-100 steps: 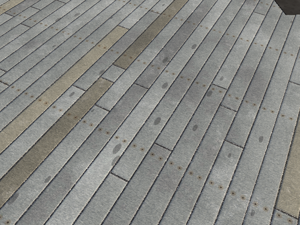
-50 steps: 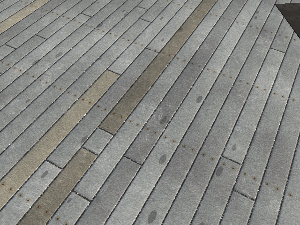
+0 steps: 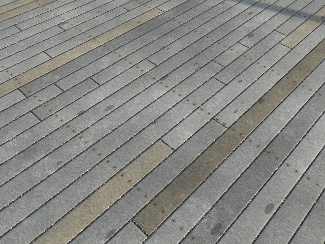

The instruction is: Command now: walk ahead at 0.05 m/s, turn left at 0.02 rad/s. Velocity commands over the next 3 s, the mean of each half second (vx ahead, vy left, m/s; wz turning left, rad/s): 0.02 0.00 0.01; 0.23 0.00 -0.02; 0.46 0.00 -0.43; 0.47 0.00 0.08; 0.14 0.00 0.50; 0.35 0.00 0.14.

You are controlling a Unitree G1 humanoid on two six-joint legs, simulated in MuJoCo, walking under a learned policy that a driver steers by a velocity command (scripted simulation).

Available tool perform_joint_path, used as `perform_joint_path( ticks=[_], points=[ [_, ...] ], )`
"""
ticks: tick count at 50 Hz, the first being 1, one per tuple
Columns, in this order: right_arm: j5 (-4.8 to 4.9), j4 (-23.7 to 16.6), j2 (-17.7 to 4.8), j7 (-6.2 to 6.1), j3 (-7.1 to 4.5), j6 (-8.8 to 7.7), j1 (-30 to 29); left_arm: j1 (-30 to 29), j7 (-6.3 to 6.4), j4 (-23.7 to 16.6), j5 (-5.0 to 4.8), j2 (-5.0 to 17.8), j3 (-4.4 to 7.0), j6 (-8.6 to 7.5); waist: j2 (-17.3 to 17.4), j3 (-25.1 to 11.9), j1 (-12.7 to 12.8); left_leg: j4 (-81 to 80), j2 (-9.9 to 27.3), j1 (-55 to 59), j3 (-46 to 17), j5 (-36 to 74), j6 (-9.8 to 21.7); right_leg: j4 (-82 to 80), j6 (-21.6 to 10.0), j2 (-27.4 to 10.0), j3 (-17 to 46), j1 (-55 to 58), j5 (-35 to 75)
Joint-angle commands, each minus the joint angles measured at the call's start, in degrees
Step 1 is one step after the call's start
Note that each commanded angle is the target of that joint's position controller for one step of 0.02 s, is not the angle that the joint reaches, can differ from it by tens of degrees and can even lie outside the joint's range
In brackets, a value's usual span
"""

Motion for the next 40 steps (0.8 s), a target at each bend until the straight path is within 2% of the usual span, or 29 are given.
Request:
perform_joint_path(
  ticks=[1,3,6,18,29,30,32,33,34,35,36,37,38,40],
  points=[
    [0.44,-0.74,-6.97,-0.26,-1.65,0.00,0.72,6.11,0.18,1.58,0.41,4.26,0.56,0.21,3.68,1.87,-0.53,-10.33,8.85,2.39,-11.34,0.36,1.70,-6.17,-0.72,-3.53,3.90,-2.51,4.50],
    [0.57,1.18,-6.76,-0.40,-1.77,-0.36,2.76,5.48,0.50,2.51,-0.07,3.90,0.50,-0.15,1.49,0.86,-1.05,-8.41,8.39,6.23,-10.41,7.18,1.77,-7.57,-0.77,-4.32,4.55,-2.69,6.25],
    [0.44,2.98,-6.28,-0.39,-1.84,-0.70,3.59,4.68,0.90,3.51,-0.31,4.02,0.53,-0.49,1.34,-1.00,-1.35,-6.60,8.25,9.46,-9.41,14.30,1.98,-8.49,-0.96,-4.87,4.84,-1.73,8.18],
    [0.29,8.67,-4.63,-0.70,-1.42,0.25,6.20,4.57,1.33,6.62,-0.18,2.48,-0.04,-0.04,1.18,2.09,-1.66,-8.60,7.35,7.62,-8.88,6.95,0.87,-9.63,-1.65,-5.58,5.11,-1.96,6.78],
    [0.29,11.69,-3.01,-0.76,-1.05,0.54,8.48,6.09,1.46,8.00,-0.22,0.93,-0.53,-0.35,1.03,3.36,-2.04,-9.05,7.12,7.48,-8.70,4.28,0.35,-10.35,-1.92,-5.76,5.38,-3.45,5.71],
    [0.26,11.99,-2.79,-0.72,-1.02,0.61,8.99,7.07,1.40,8.29,-0.13,0.73,-0.55,-0.38,1.10,2.33,-1.88,-9.23,6.55,7.65,-8.48,-0.68,0.44,-10.84,-2.15,-5.32,5.26,-3.18,1.21],
    [0.19,11.68,-4.06,-0.54,-1.68,1.01,8.87,8.22,1.23,8.12,0.15,1.93,0.10,-0.19,0.50,3.84,-1.52,-7.14,4.53,4.34,-7.54,-14.92,1.51,-10.15,-3.78,-4.17,5.61,-4.86,-12.17],
    [0.03,11.22,-4.26,-0.30,-1.98,1.16,8.57,8.40,1.09,7.60,0.21,2.41,0.37,-0.07,-0.58,5.72,-1.20,-5.56,3.60,0.92,-7.02,-21.73,2.13,-10.73,-5.09,-4.72,7.39,-6.14,-19.09],
    [-0.35,10.53,-2.93,0.06,-1.77,1.03,8.03,8.66,0.98,7.18,0.19,3.31,0.78,-0.16,-2.59,8.18,-0.70,-2.72,2.33,-2.41,-5.37,-22.63,1.98,-12.47,-6.55,-6.68,10.65,-6.41,-23.37],
    [-0.36,9.18,-2.58,0.39,-1.80,0.79,5.34,11.82,0.95,7.61,-0.17,3.42,1.04,-0.20,-3.58,9.64,1.00,1.31,1.27,-7.62,-4.37,-22.38,1.71,-15.68,-8.33,-9.37,15.23,-5.11,-28.25],
    [-0.45,7.59,-1.09,0.84,-1.57,0.23,2.94,13.81,1.04,8.17,-0.26,4.81,1.60,-0.43,-6.89,11.31,1.73,7.34,-0.07,-11.64,-0.70,-16.57,0.97,-19.97,-10.18,-13.58,20.42,-3.06,-30.13],
    [-1.38,6.44,-0.84,1.29,-1.51,-0.43,1.72,12.60,1.11,7.97,0.07,6.15,2.30,-0.79,-8.30,12.73,1.42,12.57,1.97,-14.50,1.05,-11.80,0.65,-21.93,-12.01,-17.88,23.67,-1.72,-27.43],
    [-1.56,5.64,-2.02,1.60,-1.92,-1.02,0.96,12.33,1.01,7.61,0.24,5.98,2.57,-1.16,-6.35,12.74,1.36,15.37,3.28,-16.97,0.71,-11.89,0.68,-22.41,-12.70,-18.90,24.15,-0.40,-24.03],
    [-1.25,3.93,-3.31,2.14,-2.60,-2.15,0.48,12.03,0.66,7.38,0.70,6.01,2.93,-2.15,-5.11,12.25,0.50,15.92,5.09,-18.46,-0.22,-12.96,0.74,-20.82,-12.50,-18.71,21.95,2.16,-16.78]
  ],
)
